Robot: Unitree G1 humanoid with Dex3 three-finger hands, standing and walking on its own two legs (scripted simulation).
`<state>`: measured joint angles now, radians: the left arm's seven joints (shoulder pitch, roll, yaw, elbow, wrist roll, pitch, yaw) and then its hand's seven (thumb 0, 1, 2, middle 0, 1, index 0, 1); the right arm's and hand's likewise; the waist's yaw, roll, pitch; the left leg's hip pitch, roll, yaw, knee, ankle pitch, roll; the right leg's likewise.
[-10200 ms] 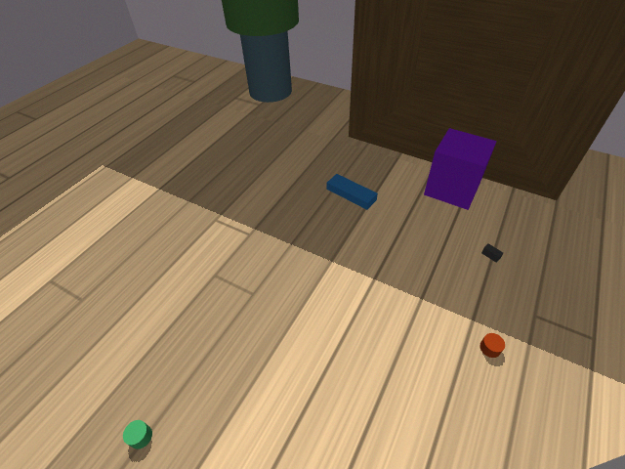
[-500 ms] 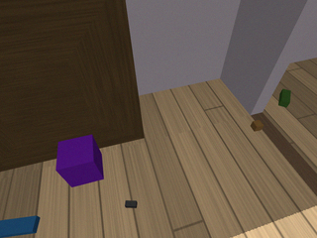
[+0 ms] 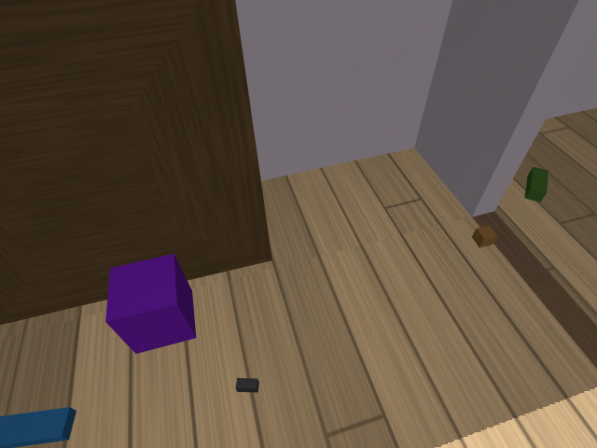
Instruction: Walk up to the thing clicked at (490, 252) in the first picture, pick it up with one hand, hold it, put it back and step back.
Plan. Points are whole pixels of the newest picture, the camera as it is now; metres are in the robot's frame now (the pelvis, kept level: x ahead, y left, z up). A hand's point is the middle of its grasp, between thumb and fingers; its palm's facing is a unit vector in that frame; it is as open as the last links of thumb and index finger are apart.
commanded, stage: stand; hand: left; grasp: from above
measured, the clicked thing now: (247, 385) +0.44 +0.22 -0.77
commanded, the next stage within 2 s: rise first in 0.20 s
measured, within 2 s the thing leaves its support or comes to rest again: neither
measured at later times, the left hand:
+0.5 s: hand out of the picture +0.14 +0.25 -0.17, palm faces +0.02 -0.94 -0.33, open 8.3 cm
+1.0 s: hand out of the picture +0.13 +0.26 -0.22, palm faces -0.11 -0.90 -0.42, open 11.8 cm
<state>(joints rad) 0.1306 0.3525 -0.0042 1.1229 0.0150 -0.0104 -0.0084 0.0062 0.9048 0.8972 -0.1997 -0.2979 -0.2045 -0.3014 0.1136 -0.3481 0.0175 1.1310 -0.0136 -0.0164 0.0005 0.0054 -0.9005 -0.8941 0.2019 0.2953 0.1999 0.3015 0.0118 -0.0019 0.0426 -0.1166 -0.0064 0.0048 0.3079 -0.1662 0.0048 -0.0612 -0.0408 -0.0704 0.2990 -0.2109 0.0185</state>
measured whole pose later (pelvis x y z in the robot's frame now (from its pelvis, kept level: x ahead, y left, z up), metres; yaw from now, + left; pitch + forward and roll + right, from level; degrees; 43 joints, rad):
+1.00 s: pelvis -0.02 +0.00 -0.08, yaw -2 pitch +15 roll -2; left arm 0.18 0.33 0.15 0.60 0.17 0.20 0.00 0.00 -0.18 0.66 -0.46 -0.68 -0.46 -0.69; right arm 0.22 -0.25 -0.03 0.60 0.01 -0.13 -0.04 0.01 -0.92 -0.90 0.20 0.30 0.20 0.30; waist -0.03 0.00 -0.10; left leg -0.82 0.04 0.01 1.03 -0.47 0.01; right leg -0.76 -0.02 -0.04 1.00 -0.49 0.01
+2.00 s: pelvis -0.10 +0.00 -0.35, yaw -6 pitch +34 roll -4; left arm -0.54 0.60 0.14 1.01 0.89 -0.21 0.14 0.00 -0.14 0.67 -0.48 -0.66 -0.48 -0.68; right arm 0.10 -0.28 -0.04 0.73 -0.04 -0.15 0.06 0.01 -0.91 -0.90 0.20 0.29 0.20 0.30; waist -0.04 0.01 -0.14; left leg -2.02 0.06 -0.06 2.05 -0.64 0.01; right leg -1.94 -0.01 -0.07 2.04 -0.69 -0.01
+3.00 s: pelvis -0.10 +0.01 -0.46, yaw -12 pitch +33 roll -9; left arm -0.93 0.91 0.19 1.41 1.30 -0.34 0.35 0.00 -0.10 0.64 -0.46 -0.61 -0.47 -0.61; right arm 0.08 -0.27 0.09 0.76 -0.19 -0.01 0.12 0.00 -0.91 -0.90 0.20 0.29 0.20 0.30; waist -0.20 -0.05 0.00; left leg -2.35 0.07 -0.15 2.44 -0.68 0.02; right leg -2.23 0.02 -0.13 2.36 -0.71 0.01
